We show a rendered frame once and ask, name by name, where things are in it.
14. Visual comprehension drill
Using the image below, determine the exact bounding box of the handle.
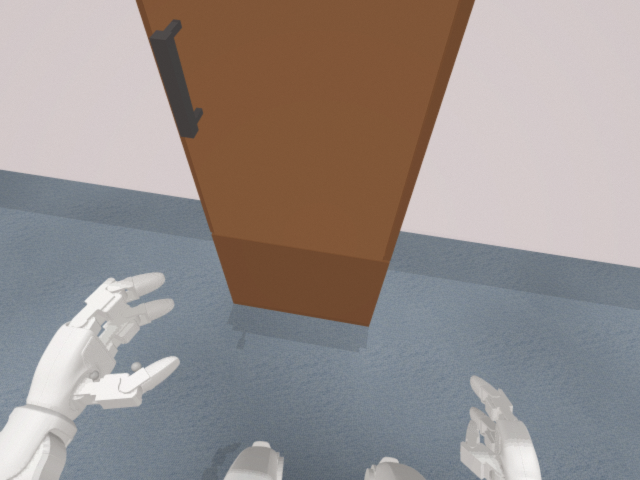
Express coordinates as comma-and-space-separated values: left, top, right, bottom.
149, 19, 203, 138

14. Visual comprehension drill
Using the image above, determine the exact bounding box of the robot right hand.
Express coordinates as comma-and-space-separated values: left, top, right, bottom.
460, 375, 542, 480

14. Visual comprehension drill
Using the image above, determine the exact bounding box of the cupboard door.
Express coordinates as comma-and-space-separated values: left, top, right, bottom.
142, 0, 459, 261

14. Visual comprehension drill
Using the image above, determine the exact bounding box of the robot left hand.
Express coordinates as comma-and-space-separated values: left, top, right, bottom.
26, 272, 180, 421

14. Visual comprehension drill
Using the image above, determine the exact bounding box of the robot left thigh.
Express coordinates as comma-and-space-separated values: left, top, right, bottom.
223, 446, 284, 480

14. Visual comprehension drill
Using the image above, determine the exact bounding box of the left robot forearm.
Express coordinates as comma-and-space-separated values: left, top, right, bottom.
0, 405, 77, 480

